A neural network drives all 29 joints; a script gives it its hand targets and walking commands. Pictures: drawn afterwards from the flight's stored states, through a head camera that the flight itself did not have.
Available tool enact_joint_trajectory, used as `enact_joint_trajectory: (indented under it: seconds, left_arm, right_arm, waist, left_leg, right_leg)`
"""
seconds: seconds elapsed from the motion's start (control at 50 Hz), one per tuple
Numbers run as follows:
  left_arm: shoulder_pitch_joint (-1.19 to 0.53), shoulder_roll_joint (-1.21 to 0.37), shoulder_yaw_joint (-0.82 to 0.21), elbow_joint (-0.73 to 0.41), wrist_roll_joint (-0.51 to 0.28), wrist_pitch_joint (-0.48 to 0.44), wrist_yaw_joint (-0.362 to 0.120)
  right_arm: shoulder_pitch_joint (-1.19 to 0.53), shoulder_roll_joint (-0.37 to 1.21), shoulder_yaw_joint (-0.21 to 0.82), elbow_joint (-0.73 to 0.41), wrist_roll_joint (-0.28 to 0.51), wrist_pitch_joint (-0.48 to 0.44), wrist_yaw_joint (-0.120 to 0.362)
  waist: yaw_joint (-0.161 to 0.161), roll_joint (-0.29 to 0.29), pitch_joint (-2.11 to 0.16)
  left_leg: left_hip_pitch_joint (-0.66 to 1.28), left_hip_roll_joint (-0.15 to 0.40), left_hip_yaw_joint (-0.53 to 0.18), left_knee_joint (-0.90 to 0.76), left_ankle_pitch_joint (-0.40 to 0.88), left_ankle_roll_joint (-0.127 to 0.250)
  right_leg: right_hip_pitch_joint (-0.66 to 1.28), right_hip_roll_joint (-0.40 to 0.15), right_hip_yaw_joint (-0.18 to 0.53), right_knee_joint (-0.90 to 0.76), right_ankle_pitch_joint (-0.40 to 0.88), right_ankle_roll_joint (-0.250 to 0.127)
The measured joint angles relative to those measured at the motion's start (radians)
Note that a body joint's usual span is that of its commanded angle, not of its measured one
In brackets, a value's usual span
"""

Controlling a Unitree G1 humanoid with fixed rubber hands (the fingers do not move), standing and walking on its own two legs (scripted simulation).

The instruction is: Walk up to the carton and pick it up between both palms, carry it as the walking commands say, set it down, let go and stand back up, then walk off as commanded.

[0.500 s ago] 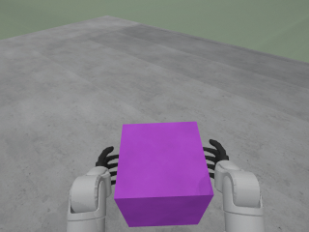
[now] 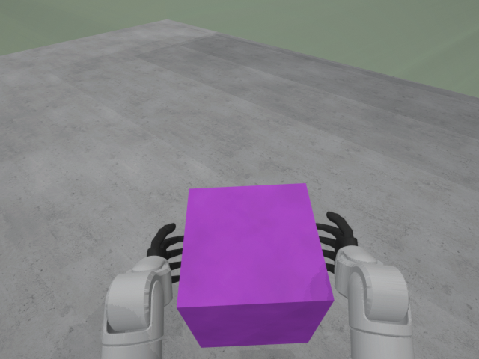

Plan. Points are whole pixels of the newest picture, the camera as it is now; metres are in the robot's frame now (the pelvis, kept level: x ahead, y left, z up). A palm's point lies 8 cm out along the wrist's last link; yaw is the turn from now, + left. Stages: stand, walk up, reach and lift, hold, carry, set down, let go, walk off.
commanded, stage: carry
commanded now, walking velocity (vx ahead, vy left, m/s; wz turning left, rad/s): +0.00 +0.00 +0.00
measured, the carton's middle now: (251, 269) +0.30 -0.01 +0.03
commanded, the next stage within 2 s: none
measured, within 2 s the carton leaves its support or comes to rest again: neither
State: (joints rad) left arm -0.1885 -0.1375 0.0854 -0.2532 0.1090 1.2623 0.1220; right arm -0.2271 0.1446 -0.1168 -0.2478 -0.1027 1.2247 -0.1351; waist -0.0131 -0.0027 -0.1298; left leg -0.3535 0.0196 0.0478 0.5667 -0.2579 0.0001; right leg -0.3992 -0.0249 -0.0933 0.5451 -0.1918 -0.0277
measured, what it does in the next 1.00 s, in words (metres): stands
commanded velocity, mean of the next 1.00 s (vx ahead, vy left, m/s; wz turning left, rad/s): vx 0.00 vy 0.00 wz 0.00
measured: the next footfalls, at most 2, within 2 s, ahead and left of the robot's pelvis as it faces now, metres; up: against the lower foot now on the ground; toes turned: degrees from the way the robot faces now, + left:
none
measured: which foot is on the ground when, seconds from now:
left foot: down 0.00-1.00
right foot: down 0.00-1.00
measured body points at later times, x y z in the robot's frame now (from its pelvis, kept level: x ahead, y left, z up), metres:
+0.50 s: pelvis +0.01 +0.02 +0.00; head -0.01 +0.02 +0.45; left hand +0.29 +0.16 +0.06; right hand +0.30 -0.13 +0.07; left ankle +0.02 +0.12 -0.73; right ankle +0.06 -0.10 -0.73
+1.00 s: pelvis +0.02 +0.02 +0.00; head +0.01 +0.03 +0.45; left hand +0.31 +0.16 +0.04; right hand +0.31 -0.13 +0.05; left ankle +0.02 +0.12 -0.73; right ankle +0.06 -0.10 -0.73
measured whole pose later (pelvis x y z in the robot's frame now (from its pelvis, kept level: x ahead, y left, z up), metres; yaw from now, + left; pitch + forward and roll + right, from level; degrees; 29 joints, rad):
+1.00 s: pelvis +0.02 +0.02 +0.00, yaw +0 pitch +3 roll +0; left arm -0.19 -0.14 0.09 -0.03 0.16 0.98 0.09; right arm -0.19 0.14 -0.11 -0.03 -0.14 0.93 -0.11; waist 0.00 0.00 -0.09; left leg -0.33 0.00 0.07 0.58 -0.30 0.03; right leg -0.37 -0.04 -0.07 0.55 -0.22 0.01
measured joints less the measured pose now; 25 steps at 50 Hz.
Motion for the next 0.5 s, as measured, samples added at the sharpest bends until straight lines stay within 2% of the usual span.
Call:
enact_joint_trajectory:
  seconds: [0.12,0.24,0.38,0.5]
  left_arm:
    - [-0.021,-0.004,0.014,0.05,0.012,-0.017,-0.004]
    - [-0.012,-0.002,0.008,0.011,0.0,-0.017,-0.002]
    - [-0.008,-0.002,0.006,0.02,0.006,-0.039,0.0]
    - [-0.009,-0.001,0.007,0.1,0.021,-0.083,-0.012]
  right_arm:
    - [-0.006,0.001,-0.008,0.049,-0.009,-0.029,0.008]
    - [0.003,-0.001,0.002,0.003,0.001,-0.021,0.0]
    - [0.002,0.0,-0.001,0.027,0.0,-0.053,0.008]
    - [0.003,-0.001,-0.007,0.096,-0.025,-0.088,0.021]
  waist:
    - [0.001,0.015,0.002]
    - [0.006,-0.001,0.038]
    - [0.012,-0.001,0.035]
    - [0.018,0.009,0.007]
  left_leg:
    - [-0.002,-0.003,0.001,0.001,-0.006,0.008]
    - [-0.005,-0.008,0.005,0.011,-0.014,0.013]
    - [0.0,-0.012,0.01,0.02,-0.025,0.021]
    - [0.016,-0.018,0.013,0.004,-0.026,0.025]
  right_leg:
    - [0.003,-0.003,0.001,-0.01,0.001,0.009]
    - [-0.001,-0.008,0.006,0.002,-0.006,0.015]
    - [0.002,-0.012,0.011,0.01,-0.014,0.022]
    - [0.014,-0.017,0.014,0.003,-0.019,0.027]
